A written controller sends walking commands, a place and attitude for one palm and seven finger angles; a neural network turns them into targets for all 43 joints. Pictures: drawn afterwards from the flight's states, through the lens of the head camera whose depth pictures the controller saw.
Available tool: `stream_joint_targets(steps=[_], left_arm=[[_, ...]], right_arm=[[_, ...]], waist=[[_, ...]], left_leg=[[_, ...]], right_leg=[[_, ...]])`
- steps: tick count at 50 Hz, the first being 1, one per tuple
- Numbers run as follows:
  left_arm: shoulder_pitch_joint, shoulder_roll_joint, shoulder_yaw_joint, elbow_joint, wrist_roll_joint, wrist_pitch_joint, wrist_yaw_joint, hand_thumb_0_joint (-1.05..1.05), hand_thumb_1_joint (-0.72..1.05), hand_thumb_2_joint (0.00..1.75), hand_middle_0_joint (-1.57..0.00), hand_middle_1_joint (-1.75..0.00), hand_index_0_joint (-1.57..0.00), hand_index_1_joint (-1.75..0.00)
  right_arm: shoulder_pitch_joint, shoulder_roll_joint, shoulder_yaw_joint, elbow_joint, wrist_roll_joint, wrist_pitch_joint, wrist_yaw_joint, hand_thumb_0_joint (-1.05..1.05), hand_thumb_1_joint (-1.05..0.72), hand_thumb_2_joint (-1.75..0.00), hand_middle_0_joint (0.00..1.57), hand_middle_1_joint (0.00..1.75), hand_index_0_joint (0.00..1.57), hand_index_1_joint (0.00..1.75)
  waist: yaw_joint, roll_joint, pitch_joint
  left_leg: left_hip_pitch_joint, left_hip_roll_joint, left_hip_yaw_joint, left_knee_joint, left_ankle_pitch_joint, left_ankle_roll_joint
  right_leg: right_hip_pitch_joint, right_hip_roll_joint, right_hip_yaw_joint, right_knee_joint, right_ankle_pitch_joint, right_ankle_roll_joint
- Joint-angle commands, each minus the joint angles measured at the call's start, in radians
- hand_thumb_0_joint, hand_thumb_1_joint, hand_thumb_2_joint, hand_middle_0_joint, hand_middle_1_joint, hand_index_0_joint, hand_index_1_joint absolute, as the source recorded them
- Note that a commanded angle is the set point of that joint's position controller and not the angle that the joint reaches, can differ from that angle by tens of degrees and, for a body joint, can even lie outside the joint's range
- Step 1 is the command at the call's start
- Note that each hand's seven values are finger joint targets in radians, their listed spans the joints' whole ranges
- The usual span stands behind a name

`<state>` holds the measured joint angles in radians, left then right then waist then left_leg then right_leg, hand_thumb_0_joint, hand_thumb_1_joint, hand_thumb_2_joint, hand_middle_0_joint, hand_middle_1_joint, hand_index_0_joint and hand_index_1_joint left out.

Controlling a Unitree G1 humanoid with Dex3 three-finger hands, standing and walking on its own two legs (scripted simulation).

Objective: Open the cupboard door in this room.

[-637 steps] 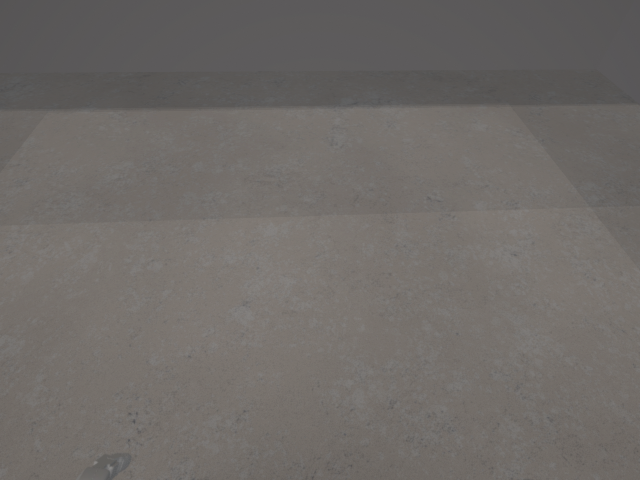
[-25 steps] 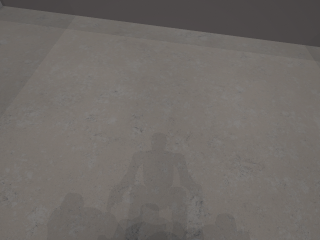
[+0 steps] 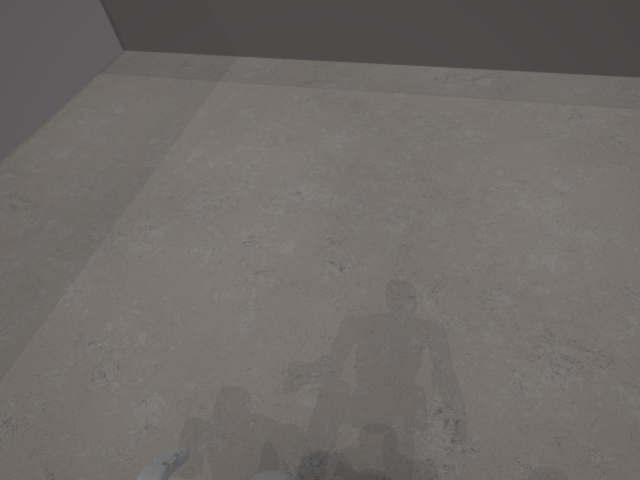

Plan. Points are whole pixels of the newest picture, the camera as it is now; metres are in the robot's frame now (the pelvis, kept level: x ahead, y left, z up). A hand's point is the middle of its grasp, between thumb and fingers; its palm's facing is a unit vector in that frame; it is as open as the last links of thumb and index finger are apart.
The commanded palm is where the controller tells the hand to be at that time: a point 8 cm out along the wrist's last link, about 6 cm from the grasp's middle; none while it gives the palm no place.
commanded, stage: turn or walk to find it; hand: left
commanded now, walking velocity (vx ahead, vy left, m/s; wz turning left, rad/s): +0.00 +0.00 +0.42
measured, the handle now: out of the picture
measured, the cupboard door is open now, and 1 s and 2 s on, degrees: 0 0 0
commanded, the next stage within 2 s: none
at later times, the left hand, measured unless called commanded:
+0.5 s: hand out of the picture -0.06 +0.25 -0.19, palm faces +0.28 -0.93 -0.24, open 7.4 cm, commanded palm none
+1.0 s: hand out of the picture +0.00 +0.22 -0.14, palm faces +0.38 -0.88 -0.28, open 7.4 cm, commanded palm none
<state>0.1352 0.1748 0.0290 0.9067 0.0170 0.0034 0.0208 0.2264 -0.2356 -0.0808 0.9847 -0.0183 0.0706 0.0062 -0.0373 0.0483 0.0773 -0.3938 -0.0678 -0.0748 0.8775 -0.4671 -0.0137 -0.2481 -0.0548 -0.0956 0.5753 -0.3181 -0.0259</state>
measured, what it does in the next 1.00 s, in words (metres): steps on the spot, turning left: left foot, then right foot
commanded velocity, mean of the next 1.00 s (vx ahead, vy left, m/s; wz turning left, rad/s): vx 0.00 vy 0.00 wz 0.42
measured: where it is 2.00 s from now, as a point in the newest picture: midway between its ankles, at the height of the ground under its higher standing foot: outside the picture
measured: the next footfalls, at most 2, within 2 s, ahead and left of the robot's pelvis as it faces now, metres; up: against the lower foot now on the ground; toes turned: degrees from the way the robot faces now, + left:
left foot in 0.40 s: -0.01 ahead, +0.14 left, +0.00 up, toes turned +16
right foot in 0.94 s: +0.03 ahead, -0.09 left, +0.00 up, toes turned +20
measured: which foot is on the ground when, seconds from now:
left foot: up 0.00-0.38, down 0.40-0.96, up 0.98-1.00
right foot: down 0.00-0.42, up 0.44-0.92, down 0.94-1.00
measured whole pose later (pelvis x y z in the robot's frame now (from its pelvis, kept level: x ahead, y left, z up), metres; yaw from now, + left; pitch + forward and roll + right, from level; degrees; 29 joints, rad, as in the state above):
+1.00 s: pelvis -0.04 -0.01 +0.00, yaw +24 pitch +0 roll +1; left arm 0.12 0.17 0.03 0.91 0.01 0.01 0.02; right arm 0.26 -0.23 -0.08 0.99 -0.02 0.06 0.00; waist -0.05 0.06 0.07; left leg -0.38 -0.07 -0.10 0.69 -0.37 -0.01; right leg -0.25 -0.03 -0.07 0.57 -0.31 -0.02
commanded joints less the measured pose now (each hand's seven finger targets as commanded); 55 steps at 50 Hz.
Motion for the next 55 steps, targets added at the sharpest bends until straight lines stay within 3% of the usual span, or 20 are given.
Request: stream_joint_targets(steps=[1,8,15,18,19,20,21,22,25,27,39,45,46,47,48,49,50,51,53,55], left_arm=[[0.006,0.181,0.045,-0.065,-0.002,-0.012,0.014,0.0,0.9,0.9,-0.2,-0.3,-0.2,-0.3],[0.122,0.183,0.049,-0.023,0.006,-0.022,0.017,0.0,0.9,0.9,-0.2,-0.3,-0.2,-0.3],[0.17,0.242,0.067,0.01,0.017,-0.008,0.011,0.0,0.9,0.9,-0.2,-0.3,-0.2,-0.3],[0.132,0.243,0.07,0.019,0.009,-0.002,0.01,0.0,0.9,0.9,-0.2,-0.3,-0.2,-0.3],[0.13,0.231,0.067,0.014,-0.001,0.004,0.008,0.0,0.9,0.9,-0.2,-0.3,-0.2,-0.3],[0.156,0.176,0.061,-0.005,-0.009,0.012,0.005,0.0,0.9,0.9,-0.2,-0.3,-0.2,-0.3],[0.106,0.123,0.035,-0.035,-0.006,0.02,0.006,0.0,0.9,0.9,-0.2,-0.3,-0.2,-0.3],[0.078,0.151,0.041,-0.037,-0.002,0.03,0.01,0.0,0.9,0.9,-0.2,-0.3,-0.2,-0.3],[0.051,0.16,0.053,0.003,0.001,0.039,-0.001,0.0,0.9,0.9,-0.2,-0.3,-0.2,-0.3],[0.091,0.155,0.053,0.023,0.0,0.035,-0.007,0.0,0.9,0.9,-0.2,-0.3,-0.2,-0.3],[-0.021,0.127,0.042,-0.042,-0.005,0.028,0.0,0.0,0.9,0.9,-0.2,-0.3,-0.2,-0.3],[0.091,0.126,0.043,-0.022,-0.016,0.011,0.007,0.0,0.9,0.9,-0.2,-0.3,-0.2,-0.3],[0.127,0.149,0.049,-0.013,-0.013,0.003,0.009,0.0,0.9,0.9,-0.2,-0.3,-0.2,-0.3],[0.148,0.223,0.062,-0.012,0.002,-0.006,0.016,0.0,0.9,0.9,-0.2,-0.3,-0.2,-0.3],[0.144,0.289,0.074,-0.028,0.01,-0.008,0.018,0.0,0.9,0.9,-0.2,-0.3,-0.2,-0.3],[0.117,0.273,0.066,-0.044,0.002,-0.001,0.02,0.0,0.9,0.9,-0.2,-0.3,-0.2,-0.3],[0.046,0.226,0.069,-0.057,-0.002,-0.007,0.024,0.0,0.9,0.9,-0.2,-0.3,-0.2,-0.3],[-0.002,0.205,0.06,-0.068,-0.003,-0.004,0.019,0.0,0.9,0.9,-0.2,-0.3,-0.2,-0.3],[-0.032,0.157,0.044,-0.071,-0.005,-0.01,0.016,0.0,0.9,0.9,-0.2,-0.3,-0.2,-0.3],[0.019,0.153,0.041,-0.059,-0.005,-0.02,0.015,0.0,0.9,0.9,-0.2,-0.3,-0.2,-0.3]], right_arm=[[0.001,-0.086,-0.026,-0.055,-0.005,-0.013,0.007,0.0,-0.9,-0.9,0.2,0.3,0.2,0.3],[-0.045,-0.07,-0.011,-0.055,-0.001,-0.012,0.008,0.0,-0.9,-0.9,0.2,0.3,0.2,0.3],[-0.113,-0.048,0.012,-0.077,0.012,-0.031,0.005,0.0,-0.9,-0.9,0.2,0.3,0.2,0.3],[-0.047,-0.06,0.012,-0.064,0.012,-0.045,0.003,0.0,-0.9,-0.9,0.2,0.3,0.2,0.3],[-0.005,-0.089,0.006,-0.052,0.009,-0.054,0.005,0.0,-0.9,-0.9,0.2,0.3,0.2,0.3],[0.026,-0.186,-0.014,-0.054,0.001,-0.067,0.001,0.0,-0.9,-0.9,0.2,0.3,0.2,0.3],[0.072,-0.258,-0.03,-0.046,0.003,-0.06,-0.008,0.0,-0.9,-0.9,0.2,0.3,0.2,0.3],[0.077,-0.249,-0.026,-0.036,-0.001,-0.05,-0.01,0.0,-0.9,-0.9,0.2,0.3,0.2,0.3],[-0.046,-0.172,-0.003,-0.068,-0.004,-0.055,-0.029,0.0,-0.9,-0.9,0.2,0.3,0.2,0.3],[-0.066,-0.16,0.003,-0.079,0.001,-0.063,-0.028,0.0,-0.9,-0.9,0.2,0.3,0.2,0.3],[0.035,-0.159,-0.019,-0.07,-0.008,-0.06,-0.023,0.0,-0.9,-0.9,0.2,0.3,0.2,0.3],[-0.012,-0.153,-0.026,-0.086,-0.005,-0.051,-0.018,0.0,-0.9,-0.9,0.2,0.3,0.2,0.3],[-0.016,-0.13,-0.024,-0.089,0.002,-0.05,-0.015,0.0,-0.9,-0.9,0.2,0.3,0.2,0.3],[0.0,-0.074,-0.016,-0.098,0.011,-0.051,-0.009,0.0,-0.9,-0.9,0.2,0.3,0.2,0.3],[-0.025,-0.053,-0.015,-0.126,0.008,-0.048,-0.009,0.0,-0.9,-0.9,0.2,0.3,0.2,0.3],[-0.035,-0.094,-0.028,-0.121,-0.002,-0.037,-0.008,0.0,-0.9,-0.9,0.2,0.3,0.2,0.3],[-0.003,-0.098,-0.03,-0.089,-0.009,-0.02,-0.005,0.0,-0.9,-0.9,0.2,0.3,0.2,0.3],[0.011,-0.091,-0.035,-0.065,-0.008,-0.011,0.0,0.0,-0.9,-0.9,0.2,0.3,0.2,0.3],[0.064,-0.073,-0.03,-0.035,-0.009,-0.009,0.008,0.0,-0.9,-0.9,0.2,0.3,0.2,0.3],[0.068,-0.066,-0.025,-0.029,-0.007,-0.01,0.009,0.0,-0.9,-0.9,0.2,0.3,0.2,0.3]], waist=[[0.019,-0.19,-0.024],[0.057,-0.219,-0.063],[0.091,-0.26,-0.098],[0.044,-0.23,-0.129],[0.018,-0.141,-0.156],[0.003,0.117,-0.187],[-0.021,0.282,-0.161],[-0.027,0.176,-0.149],[0.016,0.146,-0.043],[0.038,0.101,-0.064],[-0.008,0.1,-0.11],[0.052,0.083,-0.153],[0.07,0.013,-0.16],[0.079,-0.183,-0.173],[0.093,-0.346,-0.127],[0.083,-0.241,-0.109],[0.047,-0.279,-0.065],[0.024,-0.215,-0.011],[-0.009,-0.183,0.005],[0.008,-0.206,-0.024]], left_leg=[[-0.146,0.076,0.001,0.357,0.065,-0.025],[-0.147,0.105,0.048,0.223,0.067,-0.065],[-0.012,0.096,0.136,-0.096,-0.008,-0.042],[0.138,0.093,0.16,-0.34,0.164,-0.028],[0.268,0.112,0.138,-0.474,0.315,-0.016],[0.422,0.316,-0.13,-0.539,0.558,0.061],[0.418,0.474,-0.292,-0.544,0.902,0.164],[0.342,0.488,-0.22,-0.524,0.824,0.21],[0.244,0.345,-0.149,-0.561,0.658,0.154],[0.269,0.304,-0.095,-0.559,0.664,0.147],[0.31,0.307,-0.243,-0.54,0.633,0.199],[0.13,0.24,-0.265,-0.459,0.563,0.15],[0.039,0.189,-0.233,-0.41,0.445,0.103],[-0.129,0.086,-0.12,-0.264,0.207,0.036],[-0.216,-0.017,0.012,-0.036,-0.088,-0.014],[-0.175,0.023,-0.024,0.138,-0.101,-0.007],[-0.169,0.049,-0.058,0.231,-0.043,-0.007],[-0.158,0.054,-0.036,0.307,0.019,-0.013],[-0.164,0.07,-0.001,0.351,0.109,-0.029],[-0.176,0.074,0.015,0.353,0.143,-0.048]], right_leg=[[0.032,-0.265,0.175,-0.285,0.221,-0.079],[0.168,-0.277,0.088,-0.246,0.434,-0.093],[0.193,-0.311,0.052,-0.166,0.555,-0.119],[0.146,-0.293,-0.005,-0.067,0.499,-0.06],[0.067,-0.261,-0.047,0.03,0.414,-0.009],[-0.146,-0.146,-0.1,0.221,0.081,0.064],[-0.287,-0.059,-0.049,0.378,-0.352,0.104],[-0.24,-0.073,0.023,0.471,-0.337,0.083],[-0.29,-0.07,0.078,0.559,-0.142,0.093],[-0.283,-0.059,0.069,0.572,-0.08,0.104],[-0.239,-0.021,0.087,0.331,-0.143,0.114],[0.073,0.024,0.058,-0.071,0.04,0.086],[0.192,-0.009,0.078,-0.203,0.124,0.078],[0.318,-0.201,0.259,-0.29,0.076,0.022],[0.245,-0.415,0.459,-0.325,0.168,-0.092],[0.11,-0.435,0.41,-0.325,0.17,-0.145],[0.023,-0.373,0.359,-0.357,0.051,-0.127],[-0.034,-0.317,0.3,-0.361,-0.002,-0.097],[-0.018,-0.242,0.161,-0.32,0.128,-0.058],[0.061,-0.222,0.108,-0.293,0.242,-0.055]])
